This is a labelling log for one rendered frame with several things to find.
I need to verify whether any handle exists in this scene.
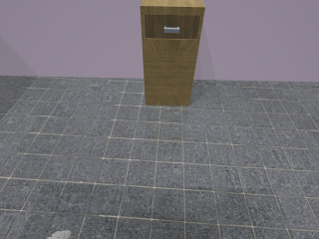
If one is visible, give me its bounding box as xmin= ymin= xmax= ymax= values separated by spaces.
xmin=163 ymin=26 xmax=180 ymax=34

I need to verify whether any cabinet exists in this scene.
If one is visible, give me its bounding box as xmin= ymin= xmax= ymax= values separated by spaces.
xmin=140 ymin=0 xmax=205 ymax=107

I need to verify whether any drawer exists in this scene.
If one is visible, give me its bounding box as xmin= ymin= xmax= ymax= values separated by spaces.
xmin=145 ymin=13 xmax=200 ymax=40

